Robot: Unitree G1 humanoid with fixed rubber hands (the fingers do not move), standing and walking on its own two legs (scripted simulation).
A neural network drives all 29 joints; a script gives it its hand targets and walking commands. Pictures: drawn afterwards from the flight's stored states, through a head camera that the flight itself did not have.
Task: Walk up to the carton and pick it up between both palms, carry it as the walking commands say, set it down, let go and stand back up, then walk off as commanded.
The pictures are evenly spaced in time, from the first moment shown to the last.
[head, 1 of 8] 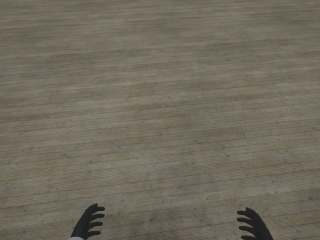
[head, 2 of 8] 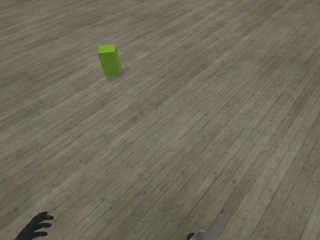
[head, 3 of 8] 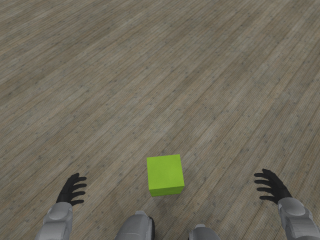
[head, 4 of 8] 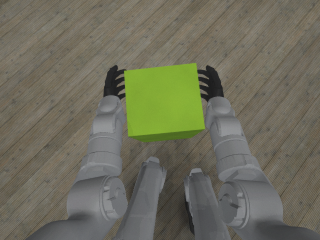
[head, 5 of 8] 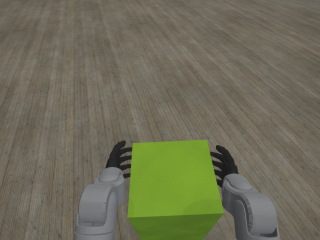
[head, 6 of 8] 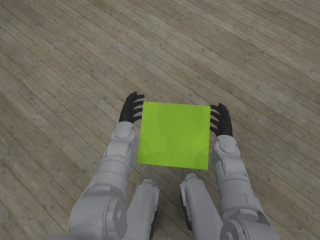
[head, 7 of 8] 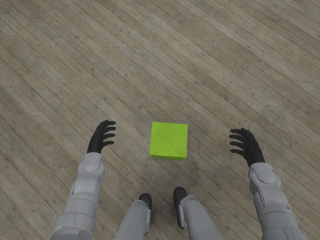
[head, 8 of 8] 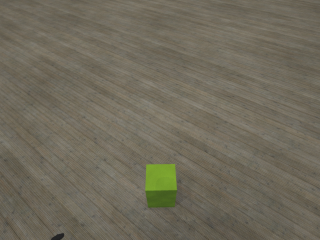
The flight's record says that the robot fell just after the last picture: no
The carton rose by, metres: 0.65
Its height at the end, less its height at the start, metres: +0.00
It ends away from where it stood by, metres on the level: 1.21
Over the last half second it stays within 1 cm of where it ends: yes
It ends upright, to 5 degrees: yes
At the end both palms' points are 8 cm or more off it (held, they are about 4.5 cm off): yes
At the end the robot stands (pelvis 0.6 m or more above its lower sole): yes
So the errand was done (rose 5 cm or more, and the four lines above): yes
